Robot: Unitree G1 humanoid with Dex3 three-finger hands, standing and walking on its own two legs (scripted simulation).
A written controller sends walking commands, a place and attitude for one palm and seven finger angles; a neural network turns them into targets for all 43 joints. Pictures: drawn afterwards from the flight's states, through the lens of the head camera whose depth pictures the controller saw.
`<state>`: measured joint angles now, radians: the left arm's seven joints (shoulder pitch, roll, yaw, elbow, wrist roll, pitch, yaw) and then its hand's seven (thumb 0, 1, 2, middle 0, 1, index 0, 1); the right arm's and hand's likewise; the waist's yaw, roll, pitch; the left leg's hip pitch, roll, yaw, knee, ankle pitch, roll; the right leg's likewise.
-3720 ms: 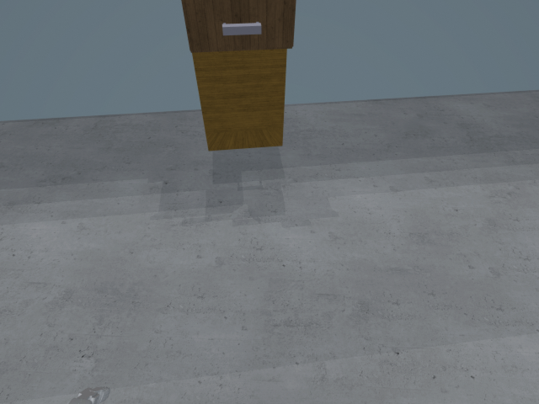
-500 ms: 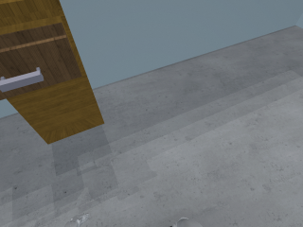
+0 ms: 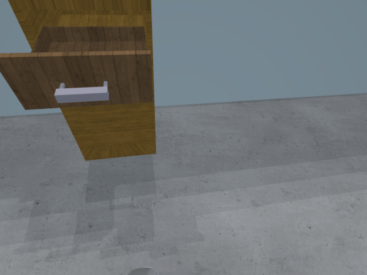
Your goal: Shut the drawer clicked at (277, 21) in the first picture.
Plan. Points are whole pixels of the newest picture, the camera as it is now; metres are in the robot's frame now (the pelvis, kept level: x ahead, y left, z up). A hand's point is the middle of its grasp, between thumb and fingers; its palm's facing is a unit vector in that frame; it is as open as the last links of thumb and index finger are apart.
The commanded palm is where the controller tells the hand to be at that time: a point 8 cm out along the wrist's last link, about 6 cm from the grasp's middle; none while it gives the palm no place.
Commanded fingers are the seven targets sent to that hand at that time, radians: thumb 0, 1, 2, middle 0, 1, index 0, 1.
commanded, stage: turn to face it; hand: left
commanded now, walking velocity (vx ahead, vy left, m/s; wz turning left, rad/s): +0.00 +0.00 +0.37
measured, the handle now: (83, 89) +0.57 +0.33 +0.04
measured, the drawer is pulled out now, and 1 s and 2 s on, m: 0.28 0.28 0.28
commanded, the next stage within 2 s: take the last steps up to it in 0.38 s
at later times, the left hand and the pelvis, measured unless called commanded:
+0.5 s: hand out of the picture +0.05 +0.14 -0.13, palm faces +0.19 -0.95 -0.26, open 7.4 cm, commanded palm none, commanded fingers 0.00 0.90 0.90 -0.20 -0.30 -0.20 -0.30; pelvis +0.01 -0.06 +0.02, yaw +10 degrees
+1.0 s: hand out of the picture -0.10 +0.16 -0.16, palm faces +0.34 -0.92 -0.18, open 7.4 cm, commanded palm none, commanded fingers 0.00 0.90 0.90 -0.20 -0.30 -0.20 -0.30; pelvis +0.05 +0.01 +0.02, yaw +15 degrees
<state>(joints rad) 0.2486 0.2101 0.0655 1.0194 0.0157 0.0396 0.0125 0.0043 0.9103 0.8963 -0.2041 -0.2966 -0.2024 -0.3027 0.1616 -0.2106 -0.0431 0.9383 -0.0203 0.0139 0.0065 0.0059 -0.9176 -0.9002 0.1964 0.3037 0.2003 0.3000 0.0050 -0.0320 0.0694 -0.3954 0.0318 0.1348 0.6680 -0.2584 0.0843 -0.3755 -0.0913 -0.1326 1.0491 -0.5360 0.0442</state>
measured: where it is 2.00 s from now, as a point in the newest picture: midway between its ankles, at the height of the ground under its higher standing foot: (164, 259)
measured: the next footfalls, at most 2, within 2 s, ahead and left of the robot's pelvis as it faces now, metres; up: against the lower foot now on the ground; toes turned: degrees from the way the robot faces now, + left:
right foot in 0.40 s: +0.07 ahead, -0.15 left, +0.00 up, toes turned +4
left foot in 0.92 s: +0.04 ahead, +0.12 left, +0.00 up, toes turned +22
